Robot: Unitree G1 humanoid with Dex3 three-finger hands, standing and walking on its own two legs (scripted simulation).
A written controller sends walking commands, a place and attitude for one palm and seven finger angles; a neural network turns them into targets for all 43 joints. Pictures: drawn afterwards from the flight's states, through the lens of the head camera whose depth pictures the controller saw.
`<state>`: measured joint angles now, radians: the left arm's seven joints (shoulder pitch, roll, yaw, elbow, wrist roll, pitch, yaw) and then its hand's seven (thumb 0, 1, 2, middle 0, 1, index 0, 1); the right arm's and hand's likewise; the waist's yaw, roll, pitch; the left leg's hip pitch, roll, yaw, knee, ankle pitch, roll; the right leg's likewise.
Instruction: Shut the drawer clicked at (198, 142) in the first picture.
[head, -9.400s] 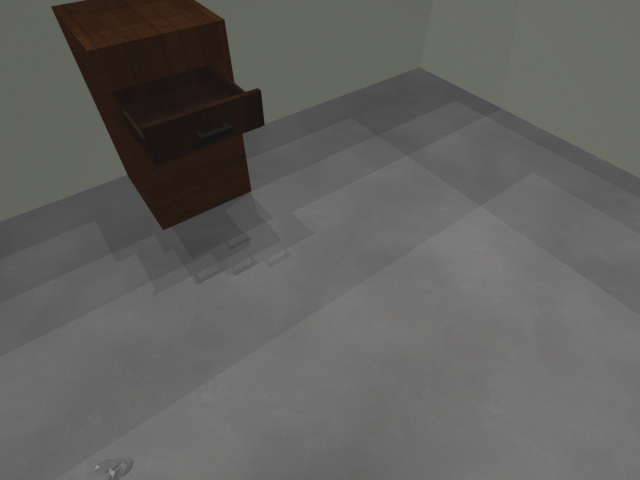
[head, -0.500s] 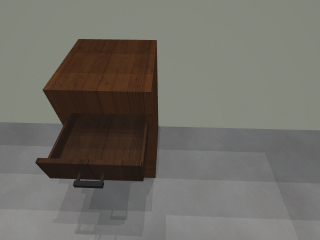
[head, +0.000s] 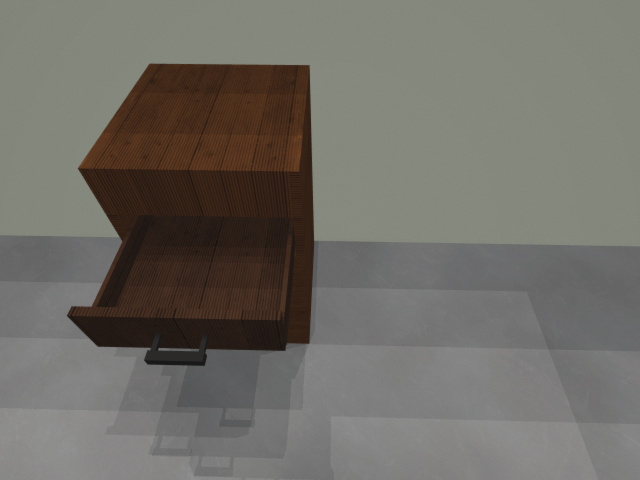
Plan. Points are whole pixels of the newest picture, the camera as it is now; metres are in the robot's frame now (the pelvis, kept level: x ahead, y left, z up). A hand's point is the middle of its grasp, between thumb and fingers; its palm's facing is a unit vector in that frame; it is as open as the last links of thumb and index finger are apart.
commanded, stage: look again from close up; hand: left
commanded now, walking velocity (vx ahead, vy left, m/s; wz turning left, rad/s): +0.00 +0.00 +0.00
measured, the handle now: (178, 348) +0.37 +0.29 -0.21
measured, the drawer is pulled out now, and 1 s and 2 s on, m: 0.25 0.25 0.25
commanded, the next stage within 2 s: raise the hand and make a fist in 0.44 s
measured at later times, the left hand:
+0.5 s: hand out of the picture +0.00 +0.20 -0.17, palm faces +0.02 -0.98 -0.19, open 7.3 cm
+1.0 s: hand out of the picture +0.13 +0.19 -0.11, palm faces +0.06 -1.00 +0.00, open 5.7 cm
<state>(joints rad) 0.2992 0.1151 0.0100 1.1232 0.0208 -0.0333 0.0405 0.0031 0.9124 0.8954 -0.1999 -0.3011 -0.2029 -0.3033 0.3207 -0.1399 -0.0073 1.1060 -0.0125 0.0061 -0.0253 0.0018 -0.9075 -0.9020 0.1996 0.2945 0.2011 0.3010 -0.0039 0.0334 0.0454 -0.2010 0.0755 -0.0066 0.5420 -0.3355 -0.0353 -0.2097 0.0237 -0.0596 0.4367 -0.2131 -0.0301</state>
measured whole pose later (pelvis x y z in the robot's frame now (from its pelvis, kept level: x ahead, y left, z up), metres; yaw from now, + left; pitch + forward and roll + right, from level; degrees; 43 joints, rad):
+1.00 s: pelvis -0.03 +0.00 -0.10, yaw +2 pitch +15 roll +0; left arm 0.48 0.17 0.18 0.21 -0.22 -0.59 -0.34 0.01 0.91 0.90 -0.49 -0.62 -0.50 -0.62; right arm 0.10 -0.27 -0.11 0.48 0.00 -0.30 0.00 0.01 -0.91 -0.90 0.20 0.29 0.20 0.30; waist 0.02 -0.08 -0.15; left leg -0.91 0.03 -0.03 1.22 -0.57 -0.04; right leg -0.96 -0.03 -0.08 1.22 -0.53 -0.05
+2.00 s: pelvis -0.05 +0.04 -0.14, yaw +1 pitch +22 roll -4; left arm 0.36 0.25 0.17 -0.01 -0.24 -0.40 -0.29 0.02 0.91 0.90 -1.38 -1.58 -1.39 -1.58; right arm 0.16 -0.21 0.04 0.47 0.00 -0.20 -0.02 0.01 -0.90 -0.90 0.21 0.30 0.21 0.30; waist 0.00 0.00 -0.18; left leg -1.20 0.01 -0.05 1.43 -0.62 0.02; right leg -1.19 -0.05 -0.09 1.34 -0.53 0.01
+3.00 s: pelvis -0.05 +0.02 -0.18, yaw +0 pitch +26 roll -3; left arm 0.17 0.29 0.29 0.14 -0.30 -0.45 -0.37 0.02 0.90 0.90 -1.40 -1.60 -1.40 -1.60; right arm 0.16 -0.25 0.00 0.53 0.01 -0.18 -0.02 0.01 -0.90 -0.90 0.20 0.30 0.21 0.30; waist -0.04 0.01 -0.20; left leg -1.37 0.03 -0.05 1.56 -0.66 0.00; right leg -1.38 -0.03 -0.08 1.48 -0.57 -0.01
